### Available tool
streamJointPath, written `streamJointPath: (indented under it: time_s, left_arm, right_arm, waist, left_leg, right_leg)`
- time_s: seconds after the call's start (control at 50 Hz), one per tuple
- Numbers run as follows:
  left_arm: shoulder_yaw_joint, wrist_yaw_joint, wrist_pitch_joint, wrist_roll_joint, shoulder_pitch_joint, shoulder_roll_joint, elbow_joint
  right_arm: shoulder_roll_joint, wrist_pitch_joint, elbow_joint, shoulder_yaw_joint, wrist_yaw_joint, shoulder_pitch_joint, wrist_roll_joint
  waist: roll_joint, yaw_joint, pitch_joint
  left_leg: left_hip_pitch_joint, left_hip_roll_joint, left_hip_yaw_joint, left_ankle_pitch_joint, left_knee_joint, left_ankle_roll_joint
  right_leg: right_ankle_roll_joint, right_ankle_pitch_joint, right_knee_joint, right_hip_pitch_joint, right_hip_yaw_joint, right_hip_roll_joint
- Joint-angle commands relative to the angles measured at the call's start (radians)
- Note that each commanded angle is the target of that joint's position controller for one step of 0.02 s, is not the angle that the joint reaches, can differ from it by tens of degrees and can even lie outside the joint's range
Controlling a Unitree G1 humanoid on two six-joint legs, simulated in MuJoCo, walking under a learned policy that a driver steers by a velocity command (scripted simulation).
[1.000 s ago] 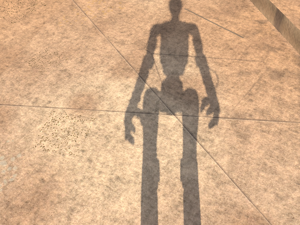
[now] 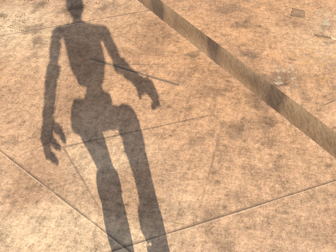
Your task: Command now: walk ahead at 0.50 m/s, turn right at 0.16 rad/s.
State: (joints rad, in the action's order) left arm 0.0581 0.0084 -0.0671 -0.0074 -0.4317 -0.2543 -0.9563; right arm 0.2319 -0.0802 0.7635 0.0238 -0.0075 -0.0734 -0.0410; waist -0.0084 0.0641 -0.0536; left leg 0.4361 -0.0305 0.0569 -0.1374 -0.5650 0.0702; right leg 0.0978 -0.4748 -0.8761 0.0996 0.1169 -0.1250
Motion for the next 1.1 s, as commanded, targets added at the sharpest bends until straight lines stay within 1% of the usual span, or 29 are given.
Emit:
streamJointPath:
  time_s: [0.02,0.04,0.06,0.12,0.22,0.3,0.36,0.42,0.44,0.46,0.48,0.5,0.52,0.54,0.56,0.6,0.64,0.7,0.82,0.9,0.92,0.96,0.98,1.0,1.02,1.04,1.06,1.08,1.1]
  left_arm:
    - [0.016,-0.007,-0.009,-0.018,-0.003,-0.105,0.072]
    - [0.011,-0.013,-0.009,-0.018,0.041,-0.085,0.087]
    - [0.011,-0.020,-0.001,-0.027,0.054,-0.080,0.093]
    - [0.002,-0.035,0.020,-0.036,0.044,-0.050,0.091]
    - [-0.012,-0.047,0.026,-0.034,0.255,-0.034,0.160]
    - [-0.030,-0.049,0.019,-0.027,0.408,-0.007,0.209]
    - [-0.032,-0.044,0.012,-0.021,0.466,-0.018,0.231]
    - [-0.024,-0.034,-0.002,-0.018,0.437,-0.046,0.235]
    - [-0.016,-0.027,-0.010,-0.020,0.369,-0.062,0.216]
    - [-0.004,-0.017,-0.022,-0.027,0.238,-0.085,0.174]
    - [0.015,-0.002,-0.034,-0.050,0.082,-0.149,0.146]
    - [0.042,0.007,-0.029,-0.072,0.003,-0.257,0.152]
    - [0.041,0.002,-0.010,-0.040,0.034,-0.216,0.154]
    - [0.019,-0.002,-0.005,-0.029,0.123,-0.132,0.169]
    - [0.006,-0.006,-0.011,-0.023,0.184,-0.079,0.174]
    - [-0.004,-0.001,-0.024,-0.018,0.203,-0.042,0.158]
    - [0.001,0.000,-0.043,-0.013,0.179,-0.049,0.143]
    - [0.009,0.000,-0.056,-0.008,0.140,-0.067,0.122]
    - [0.012,0.000,-0.051,-0.013,0.077,-0.079,0.088]
    - [0.020,0.009,-0.037,-0.014,0.011,-0.111,0.060]
    - [0.021,0.012,-0.030,-0.015,0.002,-0.117,0.054]
    - [0.027,0.017,-0.017,-0.017,0.004,-0.143,0.048]
    - [0.031,0.020,-0.006,-0.017,0.011,-0.159,0.047]
    - [0.034,0.022,0.005,-0.014,0.017,-0.171,0.051]
    - [0.033,0.019,0.009,-0.003,0.031,-0.170,0.063]
    - [0.011,0.012,0.005,0.007,-0.001,-0.076,0.116]
    - [0.017,0.007,0.004,0.010,0.012,-0.091,0.174]
    - [0.018,0.009,0.007,0.000,0.110,-0.109,0.183]
    - [0.006,0.010,0.001,0.010,0.136,-0.080,0.191]
  right_arm:
    - [0.122,0.009,0.015,0.050,-0.003,-0.195,0.024]
    - [0.095,0.005,0.019,0.042,-0.005,-0.166,0.016]
    - [0.085,-0.002,0.035,0.036,-0.002,-0.179,0.017]
    - [0.086,-0.025,0.081,0.035,-0.005,-0.245,0.029]
    - [0.100,-0.026,0.124,0.037,-0.005,-0.332,0.035]
    - [0.106,-0.024,0.154,0.036,-0.002,-0.405,0.038]
    - [0.123,-0.016,0.166,0.039,0.005,-0.438,0.031]
    - [0.147,-0.009,0.163,0.046,0.013,-0.411,0.024]
    - [0.155,-0.008,0.160,0.049,0.014,-0.395,0.025]
    - [0.151,-0.006,0.158,0.048,0.011,-0.381,0.030]
    - [0.121,-0.009,0.133,0.040,0.008,-0.369,0.041]
    - [0.002,-0.006,0.093,0.016,0.008,-0.456,0.077]
    - [0.099,0.008,0.103,0.041,0.018,-0.451,0.053]
    - [0.115,0.018,0.105,0.051,0.015,-0.397,0.037]
    - [0.089,0.021,0.099,0.047,0.004,-0.350,0.033]
    - [0.071,0.043,0.095,0.052,-0.012,-0.335,0.013]
    - [0.051,0.064,0.088,0.051,-0.025,-0.327,0.008]
    - [0.049,0.076,0.053,0.053,-0.037,-0.241,0.007]
    - [0.032,0.074,-0.024,0.036,-0.058,-0.033,0.008]
    - [0.040,0.072,-0.076,0.029,-0.069,0.077,0.002]
    - [0.044,0.072,-0.083,0.031,-0.069,0.086,0.000]
    - [0.057,0.073,-0.084,0.038,-0.062,0.058,-0.003]
    - [0.067,0.069,-0.069,0.045,-0.055,-0.005,-0.007]
    - [0.083,0.058,-0.035,0.056,-0.045,-0.119,-0.011]
    - [0.117,0.044,0.012,0.075,-0.029,-0.272,-0.024]
    - [0.237,0.038,0.018,0.105,-0.014,-0.320,-0.029]
    - [0.324,0.049,-0.016,0.126,-0.009,-0.318,0.012]
    - [0.292,0.060,-0.010,0.121,0.000,-0.315,0.034]
    - [0.238,0.060,-0.006,0.106,0.007,-0.257,0.042]
  waist:
    - [0.034,-0.086,0.094]
    - [0.020,-0.070,0.049]
    - [0.049,-0.058,0.029]
    - [0.089,-0.034,0.046]
    - [0.079,-0.067,-0.012]
    - [0.081,-0.107,-0.023]
    - [0.082,-0.121,-0.019]
    - [0.092,-0.087,-0.001]
    - [0.093,-0.054,0.027]
    - [0.056,0.005,0.097]
    - [-0.010,0.063,0.214]
    - [-0.209,0.042,0.360]
    - [-0.175,0.029,0.360]
    - [-0.082,-0.008,0.199]
    - [-0.054,-0.026,0.102]
    - [-0.093,-0.068,0.031]
    - [-0.081,-0.084,0.035]
    - [-0.059,-0.086,0.018]
    - [-0.063,-0.049,-0.026]
    - [-0.061,-0.016,-0.049]
    - [-0.063,-0.016,-0.048]
    - [-0.085,-0.038,-0.014]
    - [-0.094,-0.068,0.018]
    - [-0.085,-0.113,0.085]
    - [-0.034,-0.187,0.180]
    - [0.130,-0.160,0.293]
    - [0.208,-0.150,0.410]
    - [0.028,-0.161,0.333]
    - [0.034,-0.133,0.215]
  left_leg:
    - [-0.442,0.370,-0.573,-0.195,0.312,0.188]
    - [-0.366,0.318,-0.470,-0.116,0.341,0.159]
    - [-0.321,0.283,-0.393,-0.021,0.358,0.143]
    - [-0.292,0.242,-0.282,0.154,0.390,0.138]
    - [-0.324,0.207,-0.184,0.206,0.454,0.138]
    - [-0.344,0.187,-0.149,0.309,0.430,0.118]
    - [-0.407,0.210,-0.182,0.383,0.372,0.123]
    - [-0.440,0.235,-0.226,0.464,0.288,0.108]
    - [-0.435,0.225,-0.228,0.530,0.215,0.096]
    - [-0.398,0.181,-0.195,0.545,0.061,0.077]
    - [-0.249,0.127,-0.157,0.352,-0.167,0.056]
    - [0.077,-0.015,-0.054,-0.197,-0.499,0.012]
    - [0.179,-0.013,-0.092,-0.383,-0.637,0.023]
    - [0.208,0.044,-0.123,-0.309,-0.666,0.029]
    - [0.196,0.078,-0.121,-0.240,-0.634,0.023]
    - [0.139,0.114,-0.111,-0.187,-0.580,0.008]
    - [0.132,0.117,-0.099,-0.140,-0.586,-0.004]
    - [0.225,0.133,-0.093,-0.046,-0.558,-0.019]
    - [0.237,0.122,-0.025,0.138,-0.270,-0.027]
    - [0.208,0.101,0.045,0.079,-0.125,0.014]
    - [0.195,0.087,0.061,0.038,-0.102,0.029]
    - [0.110,0.029,0.101,-0.066,-0.071,0.067]
    - [0.038,-0.012,0.115,-0.114,-0.055,0.087]
    - [-0.081,-0.055,0.114,-0.107,-0.005,0.109]
    - [-0.308,-0.048,0.059,0.012,0.096,0.140]
    - [-0.621,0.229,-0.278,0.227,0.065,0.216]
    - [-0.763,0.439,-0.722,0.620,0.143,0.379]
    - [-0.701,0.395,-0.531,0.785,0.138,0.346]
    - [-0.567,0.358,-0.412,0.827,0.148,0.315]
  right_leg:
    - [-0.004,0.104,-0.389,0.480,0.006,0.091]
    - [-0.006,0.146,-0.338,0.465,-0.006,0.122]
    - [-0.013,0.159,-0.301,0.446,-0.019,0.142]
    - [-0.037,0.186,-0.242,0.419,-0.060,0.164]
    - [-0.077,0.344,-0.058,0.563,-0.125,0.216]
    - [-0.090,0.449,0.164,0.508,-0.166,0.194]
    - [-0.088,0.440,0.255,0.477,-0.166,0.166]
    - [-0.064,0.351,0.329,0.372,-0.150,0.141]
    - [-0.052,0.318,0.370,0.276,-0.153,0.119]
    - [-0.031,0.349,0.443,0.096,-0.154,0.112]
    - [0.012,0.295,0.456,-0.147,-0.016,0.257]
    - [0.108,0.239,0.491,-0.442,0.365,0.555]
    - [0.144,0.147,0.580,-0.362,0.535,0.589]
    - [0.120,0.078,0.609,-0.221,0.394,0.538]
    - [0.098,0.123,0.654,-0.095,0.265,0.487]
    - [0.048,0.253,0.707,0.038,0.087,0.412]
    - [0.048,0.362,0.727,0.057,0.005,0.399]
    - [0.058,0.448,0.749,0.024,-0.093,0.396]
    - [0.043,0.565,0.738,-0.019,-0.259,0.366]
    - [0.033,0.666,0.700,-0.129,-0.312,0.403]
    - [0.028,0.731,0.671,-0.161,-0.327,0.409]
    - [0.015,1.022,0.554,-0.206,-0.364,0.412]
    - [0.009,1.190,0.429,-0.215,-0.378,0.409]
    - [-0.001,1.231,0.244,-0.198,-0.384,0.399]
    - [-0.041,1.037,-0.011,-0.073,-0.400,0.372]
    - [-0.092,0.326,-0.335,0.269,-0.392,0.280]
    - [-0.141,-0.151,-0.608,0.516,-0.237,0.100]
    - [-0.136,-0.044,-0.600,0.575,-0.114,0.175]
    - [-0.131,0.033,-0.540,0.573,-0.115,0.199]
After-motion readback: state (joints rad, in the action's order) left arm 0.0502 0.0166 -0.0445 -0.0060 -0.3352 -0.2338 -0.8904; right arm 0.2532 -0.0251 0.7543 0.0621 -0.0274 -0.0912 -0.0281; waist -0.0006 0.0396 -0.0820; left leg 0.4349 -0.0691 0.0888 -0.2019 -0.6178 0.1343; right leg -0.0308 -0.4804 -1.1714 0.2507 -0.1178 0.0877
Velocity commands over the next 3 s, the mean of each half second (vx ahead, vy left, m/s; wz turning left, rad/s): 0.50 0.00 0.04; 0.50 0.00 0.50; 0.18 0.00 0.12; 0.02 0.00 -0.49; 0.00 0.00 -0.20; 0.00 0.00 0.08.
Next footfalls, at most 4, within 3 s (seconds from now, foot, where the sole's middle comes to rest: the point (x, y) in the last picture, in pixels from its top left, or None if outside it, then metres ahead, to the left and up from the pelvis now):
0.48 right None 0.41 -0.11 -0.76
1.02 left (146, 209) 0.61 0.15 -0.76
1.60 right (182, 189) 0.71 0.01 -0.76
2.10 left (135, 193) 0.68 0.21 -0.76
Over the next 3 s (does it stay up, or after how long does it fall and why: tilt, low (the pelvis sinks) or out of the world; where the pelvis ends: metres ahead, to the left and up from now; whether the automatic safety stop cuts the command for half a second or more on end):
stays up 0.62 0.10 0.01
